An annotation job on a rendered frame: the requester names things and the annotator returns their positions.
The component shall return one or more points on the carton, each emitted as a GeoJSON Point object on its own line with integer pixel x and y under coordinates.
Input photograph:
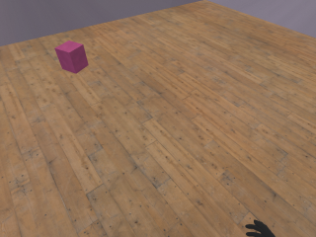
{"type": "Point", "coordinates": [72, 56]}

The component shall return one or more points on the robot right hand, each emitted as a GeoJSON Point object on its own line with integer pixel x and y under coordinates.
{"type": "Point", "coordinates": [261, 227]}

